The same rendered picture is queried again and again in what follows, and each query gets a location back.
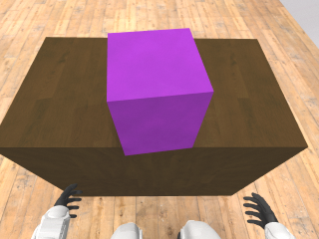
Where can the carton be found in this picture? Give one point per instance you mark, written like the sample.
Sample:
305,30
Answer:
158,90

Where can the left robot forearm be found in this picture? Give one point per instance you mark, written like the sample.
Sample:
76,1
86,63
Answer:
54,224

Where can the right robot hand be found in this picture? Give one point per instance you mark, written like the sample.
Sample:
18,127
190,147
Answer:
265,214

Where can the robot thigh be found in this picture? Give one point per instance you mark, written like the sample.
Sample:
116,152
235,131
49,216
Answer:
128,231
197,230

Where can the left robot hand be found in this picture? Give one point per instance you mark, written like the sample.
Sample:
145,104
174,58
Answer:
64,199

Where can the pedestal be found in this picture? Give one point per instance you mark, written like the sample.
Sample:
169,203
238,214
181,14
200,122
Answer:
59,125

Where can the robot right thigh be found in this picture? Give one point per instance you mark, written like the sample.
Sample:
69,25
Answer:
197,230

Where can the right robot forearm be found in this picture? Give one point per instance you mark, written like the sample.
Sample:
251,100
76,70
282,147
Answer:
276,230

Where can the robot left thigh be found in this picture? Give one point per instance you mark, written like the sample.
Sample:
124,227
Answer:
128,231

